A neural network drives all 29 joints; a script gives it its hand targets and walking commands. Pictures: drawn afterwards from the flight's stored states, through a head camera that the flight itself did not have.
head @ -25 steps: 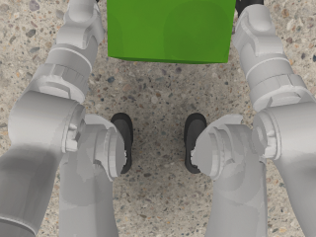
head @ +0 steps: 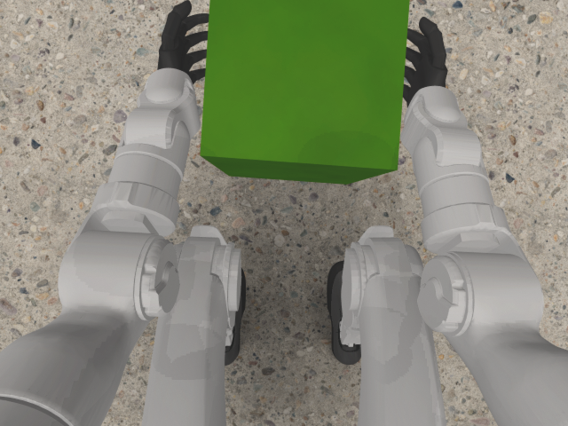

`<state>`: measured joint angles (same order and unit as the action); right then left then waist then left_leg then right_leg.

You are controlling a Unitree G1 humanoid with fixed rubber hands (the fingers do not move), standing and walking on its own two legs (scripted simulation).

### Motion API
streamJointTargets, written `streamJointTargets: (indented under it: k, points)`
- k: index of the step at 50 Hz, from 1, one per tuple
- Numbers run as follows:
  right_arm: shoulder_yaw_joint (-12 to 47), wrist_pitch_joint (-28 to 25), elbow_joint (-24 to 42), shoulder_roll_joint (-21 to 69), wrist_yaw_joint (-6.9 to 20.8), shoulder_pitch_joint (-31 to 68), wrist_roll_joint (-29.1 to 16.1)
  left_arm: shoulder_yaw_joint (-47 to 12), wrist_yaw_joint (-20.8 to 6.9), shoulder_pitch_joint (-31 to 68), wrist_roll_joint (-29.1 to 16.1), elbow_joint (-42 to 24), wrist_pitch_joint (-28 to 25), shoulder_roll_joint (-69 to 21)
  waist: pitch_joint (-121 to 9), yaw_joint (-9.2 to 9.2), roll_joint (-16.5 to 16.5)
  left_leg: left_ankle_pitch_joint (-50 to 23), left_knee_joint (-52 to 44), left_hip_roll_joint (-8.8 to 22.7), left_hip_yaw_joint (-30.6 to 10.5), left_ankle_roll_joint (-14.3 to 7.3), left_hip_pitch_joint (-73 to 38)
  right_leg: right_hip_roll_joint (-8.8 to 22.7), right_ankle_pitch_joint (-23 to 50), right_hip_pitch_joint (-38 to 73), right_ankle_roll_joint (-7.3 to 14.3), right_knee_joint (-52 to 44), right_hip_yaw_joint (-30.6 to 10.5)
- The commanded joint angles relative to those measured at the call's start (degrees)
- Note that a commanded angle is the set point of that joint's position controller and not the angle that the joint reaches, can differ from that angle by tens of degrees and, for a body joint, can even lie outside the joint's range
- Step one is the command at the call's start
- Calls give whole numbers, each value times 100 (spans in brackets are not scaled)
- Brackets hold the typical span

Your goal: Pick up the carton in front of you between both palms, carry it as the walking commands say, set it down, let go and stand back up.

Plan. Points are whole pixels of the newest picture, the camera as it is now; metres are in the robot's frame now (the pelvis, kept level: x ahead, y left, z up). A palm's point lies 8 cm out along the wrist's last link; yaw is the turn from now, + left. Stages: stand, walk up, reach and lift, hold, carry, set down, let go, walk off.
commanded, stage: reach and lift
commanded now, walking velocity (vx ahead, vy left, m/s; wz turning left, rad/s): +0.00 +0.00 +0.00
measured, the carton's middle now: (297, 103) +0.51 -0.01 -0.15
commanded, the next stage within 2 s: none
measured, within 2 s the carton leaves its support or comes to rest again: neither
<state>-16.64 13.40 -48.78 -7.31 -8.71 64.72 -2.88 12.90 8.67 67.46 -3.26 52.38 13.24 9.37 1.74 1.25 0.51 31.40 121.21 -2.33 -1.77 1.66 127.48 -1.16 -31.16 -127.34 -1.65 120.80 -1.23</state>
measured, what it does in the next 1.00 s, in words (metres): rises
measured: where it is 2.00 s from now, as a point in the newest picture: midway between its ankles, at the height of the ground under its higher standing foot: (286, 330)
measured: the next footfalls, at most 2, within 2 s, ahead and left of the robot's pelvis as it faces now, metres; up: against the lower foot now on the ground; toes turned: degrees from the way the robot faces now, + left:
none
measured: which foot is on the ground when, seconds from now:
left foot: down 0.00-1.00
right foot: down 0.00-1.00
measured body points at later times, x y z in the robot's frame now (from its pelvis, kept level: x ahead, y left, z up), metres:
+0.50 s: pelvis +0.02 +0.00 +0.13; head +0.24 +0.00 +0.52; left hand +0.49 +0.14 +0.07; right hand +0.48 -0.16 +0.07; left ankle +0.12 +0.12 -0.36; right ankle +0.12 -0.12 -0.36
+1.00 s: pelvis +0.07 +0.00 +0.27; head +0.18 +0.00 +0.71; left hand +0.45 +0.14 +0.24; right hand +0.44 -0.16 +0.24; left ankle +0.12 +0.12 -0.36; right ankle +0.12 -0.12 -0.36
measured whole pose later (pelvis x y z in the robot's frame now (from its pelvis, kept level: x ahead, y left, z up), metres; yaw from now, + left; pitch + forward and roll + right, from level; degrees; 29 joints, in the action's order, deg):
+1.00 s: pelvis +0.07 +0.00 +0.27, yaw +0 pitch +26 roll +0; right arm -21.3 19.7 -32.7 6.5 -2.3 29.8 11.1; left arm 20.3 3.0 30.7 10.6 34.7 19.1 -5.9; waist -13.0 0.5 0.3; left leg 26.0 67.9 -2.5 -2.9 0.6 67.7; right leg -1.9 -25.5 -68.1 -0.8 67.7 -2.8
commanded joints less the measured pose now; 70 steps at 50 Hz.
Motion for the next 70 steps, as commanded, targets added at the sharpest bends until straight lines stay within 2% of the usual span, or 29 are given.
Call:
streamJointTargets:
  k: [1, 4, 8, 13, 24, 29, 38, 55, 61, 70]
  points:
    - [2034, 267, 893, 6284, 1834, 3691, 105, -1661, -1755, 3329, 123, -848, 222, -6644, -6095, 84, 107, -706, -1618, -748, 623, -185, -3147, -771, 777, 2994, 92, -1594, 619]
    - [1641, 413, 513, 6309, 1946, 3532, 522, -1136, -1797, 3155, 612, -489, 352, -6580, -5683, 3, -10, -336, -2009, -745, 587, -229, -2938, -771, 379, 2900, 94, -1964, 568]
    - [1437, 496, 427, 6370, 1982, 3391, 763, -1017, -1831, 3124, 809, -478, 437, -6676, -5979, 28, -26, -349, -2434, -770, 539, -218, -3232, -786, 404, 3278, 86, -2348, 561]
    - [1611, 594, 549, 6635, 2040, 3101, 732, -1220, -1852, 2896, 811, -711, 530, -6923, -6566, 7, -6, -608, -2843, -786, 535, -167, -3970, -827, 650, 3805, 67, -2768, 579]
    - [2589, 721, 1254, 7098, 2074, 2130, 336, -2329, -1924, 1982, 374, -1519, 676, -7482, -7001, 25, 94, -1375, -3661, -804, 433, -46, -5285, -878, 1470, 5167, 46, -3535, 469]
    - [2770, 727, 1295, 7218, 2041, 1620, 317, -2481, -1925, 1453, 357, -1574, 671, -7548, -6579, -6, 48, -1359, -4119, -806, 352, -45, -5660, -880, 1463, 5681, 39, -4012, 361]
    - [2769, 671, 1241, 7352, 2010, 707, 493, -2401, -1960, 520, 512, -1501, 601, -7582, -5668, -55, -52, -1378, -5074, -761, 163, -102, -6517, -817, 1481, 6730, 55, -5041, 107]
    - [3064, 651, 1572, 7384, 2043, -1032, 695, -2695, -2008, -1198, 687, -1845, 610, -7659, -4192, -85, -37, -2222, -7127, -539, -235, -189, -9022, -624, 2310, 9168, 175, -7041, -260]
    - [3213, 839, 1781, 7364, 2064, -1583, 700, -2841, -2022, -1741, 673, -2106, 810, -7623, -3579, -91, -38, -2699, -7914, -463, -324, -207, -9988, -545, 2800, 10145, 184, -7817, -351]
    - [3481, 1468, 2394, 7303, 2142, -2096, 583, -3137, -2134, -2302, 548, -2729, 1456, -7582, -2587, -108, -53, -3123, -9031, -314, -367, -189, -11305, -418, 3175, 11464, 147, -8948, -373]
